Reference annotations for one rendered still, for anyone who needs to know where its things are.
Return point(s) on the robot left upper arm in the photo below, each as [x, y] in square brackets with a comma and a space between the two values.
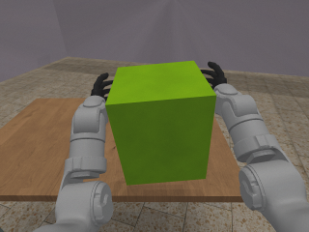
[82, 207]

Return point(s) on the right robot hand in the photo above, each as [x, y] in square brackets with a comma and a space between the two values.
[217, 74]

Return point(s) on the left robot forearm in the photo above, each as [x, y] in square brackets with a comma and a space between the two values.
[87, 143]

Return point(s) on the right robot forearm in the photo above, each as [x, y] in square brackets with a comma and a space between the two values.
[252, 141]

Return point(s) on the carton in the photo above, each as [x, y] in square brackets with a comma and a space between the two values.
[161, 117]

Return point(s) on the robot right upper arm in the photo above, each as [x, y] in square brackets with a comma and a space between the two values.
[275, 189]

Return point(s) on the table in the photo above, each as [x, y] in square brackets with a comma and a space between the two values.
[35, 145]

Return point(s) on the left robot hand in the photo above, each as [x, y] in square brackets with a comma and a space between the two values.
[100, 84]

